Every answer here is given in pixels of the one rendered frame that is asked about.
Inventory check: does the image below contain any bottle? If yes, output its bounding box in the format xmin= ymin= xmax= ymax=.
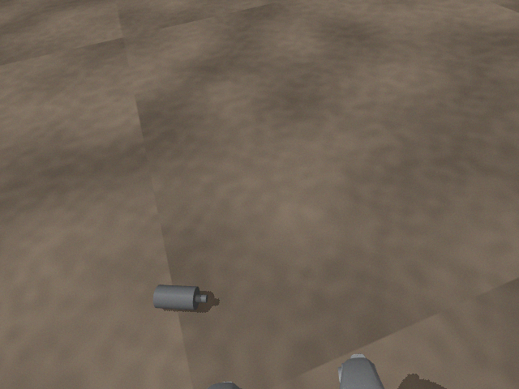
xmin=153 ymin=284 xmax=208 ymax=310

